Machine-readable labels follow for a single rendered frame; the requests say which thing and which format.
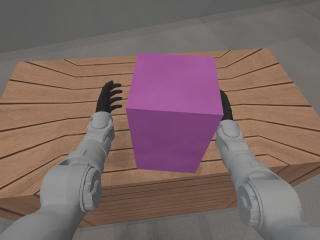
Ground left robot upper arm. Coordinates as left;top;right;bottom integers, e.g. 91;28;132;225
0;165;102;240

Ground right robot upper arm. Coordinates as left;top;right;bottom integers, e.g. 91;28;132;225
237;179;320;240

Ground robot right forearm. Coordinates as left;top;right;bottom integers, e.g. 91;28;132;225
215;119;302;218

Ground right robot hand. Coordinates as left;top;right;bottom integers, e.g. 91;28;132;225
219;89;233;121

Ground left robot hand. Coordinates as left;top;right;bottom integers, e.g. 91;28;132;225
95;80;123;113

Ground robot left forearm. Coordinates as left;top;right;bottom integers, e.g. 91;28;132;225
40;111;115;205

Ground carton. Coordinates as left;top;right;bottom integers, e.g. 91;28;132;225
125;52;224;173

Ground pedestal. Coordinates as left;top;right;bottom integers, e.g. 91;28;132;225
0;48;320;229

